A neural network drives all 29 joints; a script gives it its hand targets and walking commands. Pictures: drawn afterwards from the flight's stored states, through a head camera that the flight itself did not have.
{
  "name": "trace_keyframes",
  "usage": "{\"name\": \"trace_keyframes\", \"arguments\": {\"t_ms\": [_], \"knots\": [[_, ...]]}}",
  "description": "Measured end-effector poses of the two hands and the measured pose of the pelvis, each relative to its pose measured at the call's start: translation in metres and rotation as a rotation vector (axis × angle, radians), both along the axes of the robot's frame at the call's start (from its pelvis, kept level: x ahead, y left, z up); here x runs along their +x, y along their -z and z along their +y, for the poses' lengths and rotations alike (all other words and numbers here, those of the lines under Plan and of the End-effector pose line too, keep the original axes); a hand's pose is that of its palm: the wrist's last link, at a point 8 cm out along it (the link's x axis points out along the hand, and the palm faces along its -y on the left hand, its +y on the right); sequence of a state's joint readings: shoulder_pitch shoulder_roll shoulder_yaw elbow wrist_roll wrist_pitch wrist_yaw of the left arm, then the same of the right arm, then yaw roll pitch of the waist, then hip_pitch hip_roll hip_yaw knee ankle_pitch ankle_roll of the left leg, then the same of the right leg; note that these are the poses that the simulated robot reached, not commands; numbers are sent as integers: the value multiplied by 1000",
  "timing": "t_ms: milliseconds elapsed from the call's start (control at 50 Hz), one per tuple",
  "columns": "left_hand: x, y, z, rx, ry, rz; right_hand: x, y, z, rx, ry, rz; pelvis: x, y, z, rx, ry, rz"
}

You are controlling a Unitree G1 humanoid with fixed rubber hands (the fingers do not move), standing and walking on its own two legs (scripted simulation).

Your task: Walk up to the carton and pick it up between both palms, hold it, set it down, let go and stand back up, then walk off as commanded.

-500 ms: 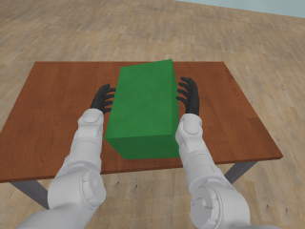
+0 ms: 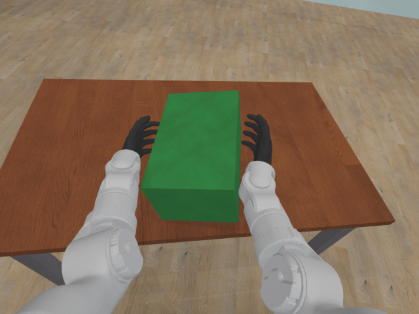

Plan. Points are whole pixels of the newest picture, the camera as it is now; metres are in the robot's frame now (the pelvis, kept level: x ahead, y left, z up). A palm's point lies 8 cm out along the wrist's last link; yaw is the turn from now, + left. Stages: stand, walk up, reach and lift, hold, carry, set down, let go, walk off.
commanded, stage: set down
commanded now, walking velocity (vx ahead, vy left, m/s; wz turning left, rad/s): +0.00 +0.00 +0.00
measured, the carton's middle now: (201, 153) +0.43 +0.01 +0.02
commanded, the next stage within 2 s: none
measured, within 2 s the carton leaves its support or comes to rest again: neither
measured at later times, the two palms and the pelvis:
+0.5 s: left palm (132, 151) +0.43 +0.16 +0.03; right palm (252, 163) +0.38 -0.09 +0.06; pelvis +0.01 +0.01 +0.00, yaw +0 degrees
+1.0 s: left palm (135, 151) +0.43 +0.16 +0.03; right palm (255, 167) +0.37 -0.10 +0.05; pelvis +0.01 +0.01 +0.00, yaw +0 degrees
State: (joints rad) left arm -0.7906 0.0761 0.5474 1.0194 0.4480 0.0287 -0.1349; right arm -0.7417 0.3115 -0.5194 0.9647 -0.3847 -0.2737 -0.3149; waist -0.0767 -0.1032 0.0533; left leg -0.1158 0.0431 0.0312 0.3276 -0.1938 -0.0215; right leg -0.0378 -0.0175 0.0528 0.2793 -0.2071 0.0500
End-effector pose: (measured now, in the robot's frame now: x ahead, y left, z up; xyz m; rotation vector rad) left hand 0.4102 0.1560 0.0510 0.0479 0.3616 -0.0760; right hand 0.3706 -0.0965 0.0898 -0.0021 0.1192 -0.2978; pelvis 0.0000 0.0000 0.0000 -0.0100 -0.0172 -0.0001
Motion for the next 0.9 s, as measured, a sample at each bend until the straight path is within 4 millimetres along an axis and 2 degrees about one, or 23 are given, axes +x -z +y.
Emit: {"name": "trace_keyframes", "arguments": {"t_ms": [420, 900], "knots": [[19, 22, 6, -5, 28, 10, 9, 32, 5, -13, 39, 61, 14, -2, 11, -14, 0, 64], [19, 22, 2, 2, 44, -10, 5, 39, 0, -13, 45, 60, 13, -1, 9, -13, 0, 69]]}}
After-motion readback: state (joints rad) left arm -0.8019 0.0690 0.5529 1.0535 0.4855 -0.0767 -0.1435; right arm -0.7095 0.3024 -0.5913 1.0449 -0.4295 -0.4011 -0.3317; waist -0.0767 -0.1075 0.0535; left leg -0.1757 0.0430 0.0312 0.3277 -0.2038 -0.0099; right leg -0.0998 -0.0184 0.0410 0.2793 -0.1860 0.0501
